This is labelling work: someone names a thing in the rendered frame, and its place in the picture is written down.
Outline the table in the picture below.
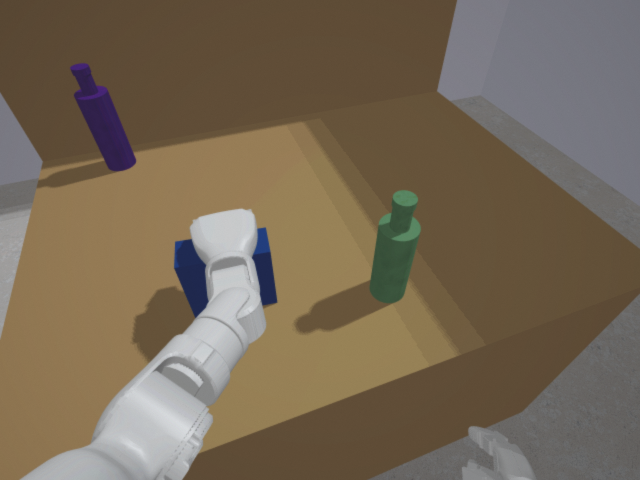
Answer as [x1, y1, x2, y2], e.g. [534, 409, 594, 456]
[0, 0, 640, 480]

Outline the robot left upper arm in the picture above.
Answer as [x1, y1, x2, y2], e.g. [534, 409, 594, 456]
[20, 371, 213, 480]

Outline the sponge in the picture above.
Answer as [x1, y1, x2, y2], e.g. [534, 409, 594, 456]
[174, 227, 277, 318]

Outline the right robot hand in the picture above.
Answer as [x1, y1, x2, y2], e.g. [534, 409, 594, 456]
[462, 426, 536, 480]

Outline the robot left forearm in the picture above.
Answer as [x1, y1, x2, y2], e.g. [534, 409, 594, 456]
[91, 251, 266, 443]

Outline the left robot hand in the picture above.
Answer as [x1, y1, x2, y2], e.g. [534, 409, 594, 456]
[190, 209, 258, 265]

